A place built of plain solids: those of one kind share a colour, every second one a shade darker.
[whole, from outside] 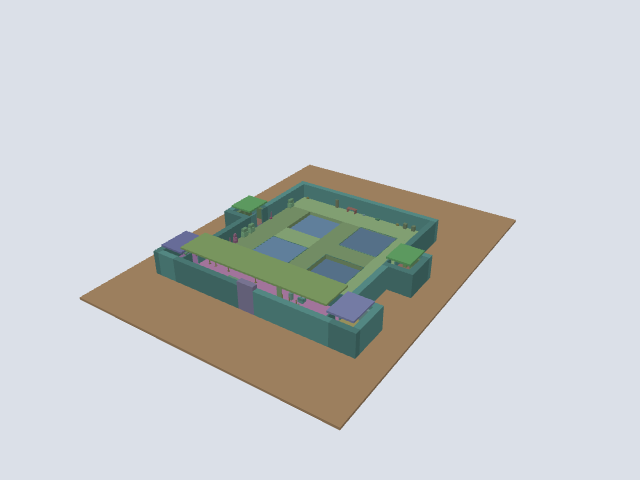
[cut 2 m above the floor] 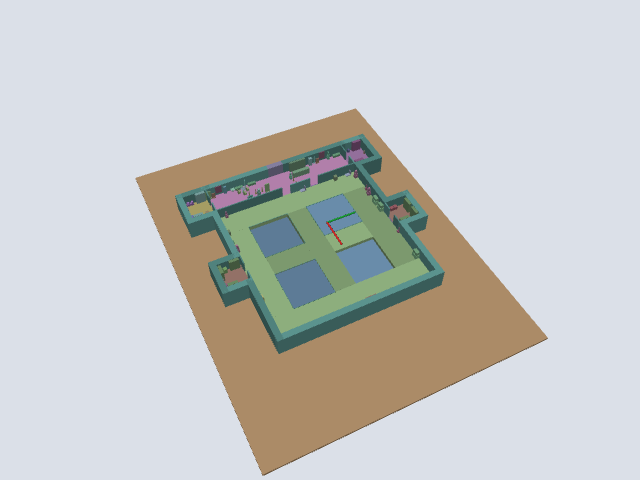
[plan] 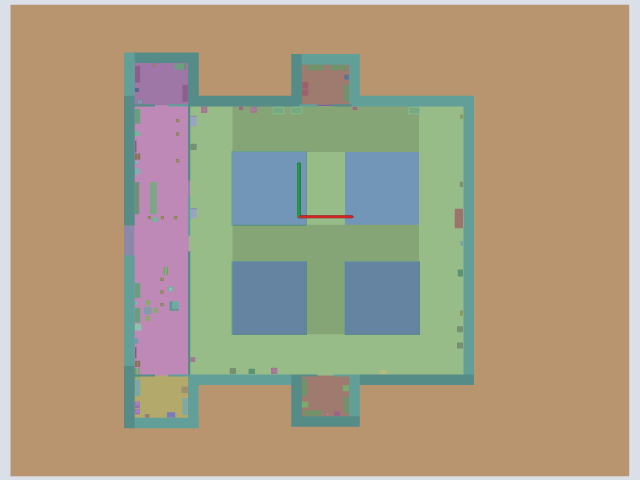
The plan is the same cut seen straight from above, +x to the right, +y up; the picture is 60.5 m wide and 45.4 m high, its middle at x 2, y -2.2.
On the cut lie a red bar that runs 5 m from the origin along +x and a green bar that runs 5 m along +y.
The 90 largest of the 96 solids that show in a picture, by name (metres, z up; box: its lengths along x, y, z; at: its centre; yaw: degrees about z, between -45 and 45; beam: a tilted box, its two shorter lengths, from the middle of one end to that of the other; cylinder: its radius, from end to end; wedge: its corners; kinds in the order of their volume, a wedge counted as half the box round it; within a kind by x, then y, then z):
{
 "ground_under_all_1": {"box": [58.53, 44.61, 0.4], "at": [1.98, -2.24, -1.58]},
 "wall_1": {"box": [1.0, 5.9, 4.04], "at": [-16.03, -17.07, 0.59]},
 "wall_2": {"box": [1.0, 12.28, 4.04], "at": [-16.03, -9.78, 0.59]},
 "wall_3": {"box": [1.0, 12.28, 4.04], "at": [-16.03, 5.3, 0.59]},
 "wall_4": {"box": [1.0, 5.9, 4.04], "at": [-16.03, 12.59, 0.59]},
 "wall_5": {"box": [2.13, 0.2, 4.04], "at": [-14.67, -15.02, 0.59]},
 "wall_6": {"box": [2.13, 0.2, 4.04], "at": [-14.67, 10.54, 0.59]},
 "wall_7": {"box": [7.05, 1.0, 4.04], "at": [-13.01, -19.52, 0.59]},
 "wall_8": {"box": [7.05, 1.0, 4.04], "at": [-13.01, 15.04, 0.59]},
 "wall_9": {"box": [2.13, 0.2, 4.04], "at": [-11.34, -15.02, 0.59]},
 "wall_10": {"box": [2.13, 0.2, 4.04], "at": [-11.34, 10.54, 0.59]},
 "wall_11": {"box": [0.2, 11.85, 4.04], "at": [-10.38, -9.19, 0.59]},
 "wall_12": {"box": [0.2, 3.7, 4.04], "at": [-10.38, 0.09, 0.59]},
 "wall_13": {"box": [0.2, 7.2, 4.04], "at": [-10.38, 7.04, 0.59]},
 "wall_14": {"box": [1.0, 5.1, 4.04], "at": [-9.98, -17.46, 0.59]},
 "wall_15": {"box": [1.0, 5.1, 4.04], "at": [-9.98, 12.98, 0.59]},
 "wall_16": {"box": [10.66, 1.0, 4.04], "at": [-5.15, -15.42, 0.59]},
 "wall_17": {"box": [10.66, 1.0, 4.04], "at": [-5.15, 10.94, 0.59]},
 "wall_18": {"box": [1.0, 4.95, 4.04], "at": [-0.23, -17.39, 0.59]},
 "wall_19": {"box": [1.0, 4.95, 4.04], "at": [-0.23, 12.91, 0.59]},
 "wall_20": {"box": [1.7, 0.2, 4.04], "at": [0.92, -15.02, 0.59]},
 "wall_21": {"box": [1.6, 0.2, 4.04], "at": [0.97, 10.54, 0.59]},
 "wall_22": {"box": [6.5, 1.0, 4.04], "at": [2.52, -19.37, 0.59]},
 "wall_23": {"box": [6.5, 1.0, 4.04], "at": [2.52, 14.89, 0.59]},
 "wall_24": {"box": [1.7, 0.2, 4.04], "at": [4.12, -15.02, 0.59]},
 "wall_25": {"box": [1.7, 0.2, 4.04], "at": [4.12, 10.54, 0.59]},
 "wall_26": {"box": [1.0, 4.95, 4.04], "at": [5.27, -17.39, 0.59]},
 "wall_27": {"box": [1.0, 4.95, 4.04], "at": [5.27, 12.91, 0.59]},
 "wall_28": {"box": [11.71, 1.0, 4.04], "at": [10.72, -15.42, 0.59]},
 "wall_29": {"box": [11.71, 1.0, 4.04], "at": [10.72, 10.94, 0.59]},
 "wall_30": {"box": [1.0, 27.35, 4.04], "at": [16.07, -2.24, 0.59]},
 "floor_gang_1": {"box": [4.1, 25.55, 1.43], "at": [-8.33, -2.24, -0.71]},
 "floor_gang_2": {"box": [3.7, 6.85, 1.43], "at": [2.52, -7.69, -0.71]},
 "floor_gang_3": {"box": [3.7, 6.9, 1.43], "at": [2.52, 2.69, -0.71]},
 "floor_gang_4": {"box": [17.65, 3.9, 1.43], "at": [2.54, -13.06, -0.71]},
 "floor_gang_5": {"box": [17.65, 3.5, 1.43], "at": [2.54, -2.52, -0.71]},
 "floor_gang_6": {"box": [17.65, 4.4, 1.43], "at": [2.54, 8.34, -0.71]},
 "floor_gang_7": {"box": [4.3, 25.55, 1.43], "at": [13.52, -2.24, -0.71]},
 "step_tier_1": {"box": [6.95, 6.85, 0.68], "at": [-2.81, -7.69, -1.09]},
 "step_tier_2": {"box": [6.95, 6.9, 1.43], "at": [-2.81, 2.69, -0.71]},
 "step_tier_3": {"box": [7.0, 6.85, 1.32], "at": [7.87, -7.69, -0.77]},
 "step_tier_4": {"box": [7.0, 6.9, 0.81], "at": [7.87, 2.69, -1.02]},
 "floor_foyer_1": {"box": [5.25, 25.55, 1.43], "at": [-13.01, -2.24, -0.71]},
 "floor_side_1": {"box": [4.7, 3.95, 1.43], "at": [2.52, -16.99, -0.71]},
 "floor_side_2": {"box": [4.7, 3.95, 1.43], "at": [2.52, 12.51, -0.71]},
 "ceil_foyer_1": {"box": [5.25, 25.55, 0.3], "at": [-13.01, -2.24, 4.35]},
 "floor_cloaks_1": {"box": [5.25, 4.1, 1.43], "at": [-13.01, 12.59, -0.71]},
 "floor_store_1": {"box": [5.25, 4.1, 1.43], "at": [-13.01, -17.07, -0.71]},
 "door_leaf_1": {"box": [0.97, 2.8, 4.7], "at": [-16.05, -2.24, 0.92]},
 "ceil_side_1": {"box": [4.7, 3.95, 0.3], "at": [2.52, -16.99, 3.4]},
 "ceil_side_2": {"box": [4.7, 3.95, 0.3], "at": [2.52, 12.51, 3.4]},
 "shelves_side_1": {"box": [0.5, 1.6, 2.0], "at": [0.55, -16.16, 1.0]},
 "shelves_side_2": {"box": [1.6, 0.5, 2.0], "at": [1.32, -18.59, 1.0]},
 "shelves_side_3": {"box": [1.6, 0.5, 2.0], "at": [1.57, 14.11, 1.0]},
 "shelves_side_4": {"box": [1.6, 0.5, 2.0], "at": [3.72, 14.11, 1.0]},
 "shelves_side_5": {"box": [0.5, 1.6, 2.0], "at": [4.49, -17.82, 1.0]},
 "shelves_side_6": {"box": [0.5, 1.6, 2.0], "at": [4.49, 11.69, 1.0]},
 "ceil_cloaks_1": {"box": [5.25, 4.1, 0.3], "at": [-13.01, 12.59, 3.4]},
 "ceil_store_1": {"box": [5.25, 4.1, 0.3], "at": [-13.01, -17.07, 3.4]},
 "bar_foyer_1": {"box": [0.4, 3.05, 2.1], "at": [-15.3, 1.76, 1.05]},
 "bar_foyer_2": {"box": [0.65, 3.05, 1.1], "at": [-13.78, 1.76, 0.55]},
 "shelves_cloaks_1": {"box": [0.5, 1.6, 2.0], "at": [-15.25, 13.48, 1.0]},
 "shelves_cloaks_2": {"box": [0.5, 1.6, 2.0], "at": [-10.76, 11.69, 1.0]},
 "shelves_store_1": {"box": [0.5, 1.6, 2.0], "at": [-15.25, -16.16, 1.0]},
 "shelves_store_2": {"box": [0.5, 1.6, 2.0], "at": [-10.76, -17.96, 1.0]},
 "cart_1": {"box": [0.98, 0.58, 0.58], "at": [-1.93, 10.05, 1.21]},
 "cart_2": {"box": [0.98, 0.58, 0.58], "at": [-0.22, 10.05, 1.21]},
 "cart_3": {"box": [0.98, 0.58, 0.58], "at": [10.92, 10.05, 1.21]},
 "bench_foyer_1": {"box": [0.5, 1.4, 0.46], "at": [-15.25, -9.31, 0.22]},
 "bench_foyer_2": {"box": [0.5, 1.4, 0.46], "at": [-15.25, -6.96, 0.22]},
 "bench_foyer_3": {"box": [0.5, 1.4, 0.46], "at": [-15.25, 9.48, 0.22]},
 "fridge_store_1": {"box": [0.6, 0.6, 1.8], "at": [-10.81, -16.36, 0.9]},
 "poster_case_foyer_1": {"box": [0.14, 1.1, 1.6], "at": [-15.43, -12.87, 1.3]},
 "poster_case_foyer_2": {"box": [0.14, 1.1, 1.6], "at": [-15.43, 6.63, 1.3]},
 "barrel_side_1": {"box": [0.58, 0.58, 0.89], "at": [0.59, -17.75, 0.44]},
 "armchair_foyer_1": {"box": [0.86, 0.9, 0.33], "at": [-11.8, -8.45, 0.27]},
 "kerb_1": {"box": [6.95, 0.07, 0.06], "at": [-2.81, -11.15, 0.02]},
 "kerb_2": {"box": [6.95, 0.07, 0.06], "at": [-2.81, -4.23, 0.02]},
 "kerb_3": {"box": [6.95, 0.08, 0.07], "at": [-2.81, -0.81, 0.03]},
 "kerb_4": {"box": [6.95, 0.08, 0.06], "at": [-2.81, 6.17, 0.02]},
 "kerb_5": {"box": [0.09, 6.99, 0.045], "at": [0.71, -7.69, 0.02]},
 "kerb_6": {"box": [0.09, 7.06, 0.045], "at": [0.71, 2.69, 0.02]},
 "kerb_7": {"box": [0.08, 6.97, 0.06], "at": [11.41, -7.7, 0.02]},
 "standee_foyer_1": {"box": [0.14, 0.81, 1.7], "at": [-12.59, -5.13, 0.89]},
 "case_store_1": {"box": [0.8, 0.5, 0.41], "at": [-12.08, -18.73, 0.29]},
 "heap_1": {"box": [0.5, 0.67, 0.23], "at": [15.29, -5.32, 0.11]},
 "trolley_1": {"box": [0.6, 1.0, 0.06], "at": [-9.95, 0.33, 0.2]},
 "trolley_2": {"box": [0.6, 1.0, 0.06], "at": [-9.95, 9.04, 0.2]},
 "trestle_1": {"box": [0.8, 1.85, 0.04], "at": [15.13, -0.17, 0.73]},
 "trolley_cloaks_1": {"box": [1.0, 0.6, 0.06], "at": [-11.23, 14.21, 0.2]}
}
